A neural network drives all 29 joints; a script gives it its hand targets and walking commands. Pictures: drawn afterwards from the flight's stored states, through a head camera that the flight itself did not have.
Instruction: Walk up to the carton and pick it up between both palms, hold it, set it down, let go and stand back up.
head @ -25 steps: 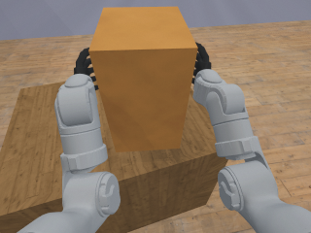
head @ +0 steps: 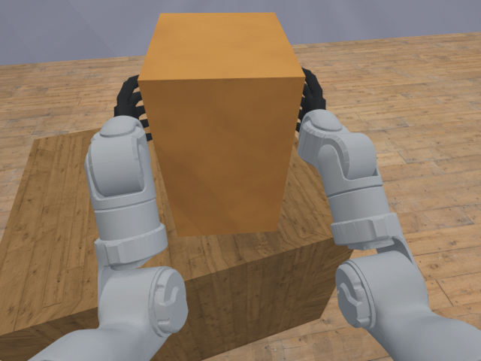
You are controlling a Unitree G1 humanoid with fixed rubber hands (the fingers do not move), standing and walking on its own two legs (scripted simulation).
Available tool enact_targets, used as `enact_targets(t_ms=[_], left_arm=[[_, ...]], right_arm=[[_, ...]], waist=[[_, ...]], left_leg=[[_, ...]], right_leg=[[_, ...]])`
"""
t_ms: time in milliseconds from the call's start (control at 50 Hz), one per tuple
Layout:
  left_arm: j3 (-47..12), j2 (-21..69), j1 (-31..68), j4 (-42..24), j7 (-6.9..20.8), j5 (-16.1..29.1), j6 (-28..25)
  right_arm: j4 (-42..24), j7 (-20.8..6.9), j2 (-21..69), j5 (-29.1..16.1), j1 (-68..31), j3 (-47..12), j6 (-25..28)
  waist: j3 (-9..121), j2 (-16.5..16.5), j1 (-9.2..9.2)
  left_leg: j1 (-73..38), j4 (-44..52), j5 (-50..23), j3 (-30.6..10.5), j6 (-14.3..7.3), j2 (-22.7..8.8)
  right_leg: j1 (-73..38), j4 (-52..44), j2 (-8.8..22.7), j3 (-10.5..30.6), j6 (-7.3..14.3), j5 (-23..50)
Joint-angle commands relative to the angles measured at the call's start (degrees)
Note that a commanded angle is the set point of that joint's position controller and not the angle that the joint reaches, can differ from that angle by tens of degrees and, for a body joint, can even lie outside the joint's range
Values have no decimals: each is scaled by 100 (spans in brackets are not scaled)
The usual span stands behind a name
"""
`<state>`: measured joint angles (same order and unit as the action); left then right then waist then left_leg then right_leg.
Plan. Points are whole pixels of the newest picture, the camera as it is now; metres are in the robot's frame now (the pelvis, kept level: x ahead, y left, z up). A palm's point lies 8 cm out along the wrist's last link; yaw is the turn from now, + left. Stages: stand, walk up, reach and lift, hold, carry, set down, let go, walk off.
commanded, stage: hold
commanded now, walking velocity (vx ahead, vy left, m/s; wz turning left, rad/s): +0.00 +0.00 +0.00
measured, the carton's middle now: (223, 131) +0.39 +0.00 +0.21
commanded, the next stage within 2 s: none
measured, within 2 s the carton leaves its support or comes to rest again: neither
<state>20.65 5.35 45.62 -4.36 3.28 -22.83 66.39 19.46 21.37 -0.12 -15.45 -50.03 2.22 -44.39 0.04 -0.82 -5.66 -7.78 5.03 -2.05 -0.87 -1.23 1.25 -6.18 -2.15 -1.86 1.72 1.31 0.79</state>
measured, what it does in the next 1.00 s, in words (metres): stands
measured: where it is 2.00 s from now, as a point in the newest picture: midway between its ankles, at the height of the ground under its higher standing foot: outside the picture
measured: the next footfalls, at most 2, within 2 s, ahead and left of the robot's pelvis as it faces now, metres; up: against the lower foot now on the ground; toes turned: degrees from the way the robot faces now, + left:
none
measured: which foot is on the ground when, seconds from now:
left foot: down 0.00-1.00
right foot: down 0.00-1.00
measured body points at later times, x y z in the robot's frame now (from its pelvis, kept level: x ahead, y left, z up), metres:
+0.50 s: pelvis +0.00 +0.00 +0.00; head -0.03 +0.00 +0.45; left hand +0.37 +0.13 +0.23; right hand +0.38 -0.13 +0.22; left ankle +0.00 +0.11 -0.76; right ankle +0.00 -0.10 -0.76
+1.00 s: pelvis +0.00 +0.00 +0.00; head -0.02 -0.01 +0.45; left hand +0.38 +0.13 +0.23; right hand +0.39 -0.13 +0.22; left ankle +0.00 +0.11 -0.76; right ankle +0.00 -0.10 -0.76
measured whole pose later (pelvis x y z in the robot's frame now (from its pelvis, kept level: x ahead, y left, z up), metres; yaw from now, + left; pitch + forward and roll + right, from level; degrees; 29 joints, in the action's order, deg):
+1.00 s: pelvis +0.00 +0.00 +0.00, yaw +0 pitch -4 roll +0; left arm 20.2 6.4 43.0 -5.7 2.6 -22.1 64.8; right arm 18.3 20.8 -0.1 -14.7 -47.5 1.1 -42.7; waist 0.1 -0.9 -5.9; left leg -7.0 5.0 -1.8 -0.8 -1.2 1.2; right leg -5.6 -2.7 -1.9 1.9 1.3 0.9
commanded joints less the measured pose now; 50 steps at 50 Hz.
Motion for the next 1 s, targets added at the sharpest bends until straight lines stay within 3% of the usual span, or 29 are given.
enact_targets(t_ms=[0, 160, 260, 480, 640, 740, 980], left_arm=[[-2162, 2201, 4054, -579, 911, 1225, -295], [-2466, 2343, 4185, -866, 789, 1399, -413], [-2323, 2181, 3954, -745, 828, 1281, -321], [-2450, 2337, 4075, -890, 812, 1341, -439], [-2385, 2218, 3982, -714, 805, 1276, -424], [-2227, 2274, 3890, -551, 842, 1254, -422], [-2460, 2321, 3955, -876, 824, 1383, -428]], right_arm=[[-1316, -454, 2414, -596, -3987, -1393, 393], [-1598, -497, 2596, -590, -4061, -1625, 476], [-1305, -479, 2460, -587, -3790, -1591, 417], [-1532, -505, 2570, -640, -3903, -1609, 520], [-1354, -500, 2501, -517, -3790, -1527, 523], [-1368, -502, 2485, -509, -3849, -1518, 512], [-1633, -516, 2616, -593, -3884, -1702, 523]], waist=[[2485, -29, 14], [2954, -72, -30], [2545, -41, 23], [2762, -183, -13], [2596, -55, -6], [2546, 23, 7], [2872, -54, -16]], left_leg=[[-757, -430, -1511, -57, 62, -213], [-946, -532, -1916, -72, 120, -199], [-868, -473, -1667, -42, 127, -178], [-874, -498, -1839, -35, 149, -191], [-836, -460, -1578, -39, 87, -199], [-809, -455, -1595, -46, 69, -194], [-938, -531, -2038, -44, 130, -173]], right_leg=[[-582, 354, 118, 74, -441, 1018], [-550, 395, 84, 47, -410, 1275], [-513, 318, 104, 55, -393, 1090], [-601, 362, 92, 63, -373, 1186], [-568, 341, 110, 17, -406, 1019], [-578, 370, 121, 46, -418, 1145], [-706, 403, 102, 59, -401, 1554]])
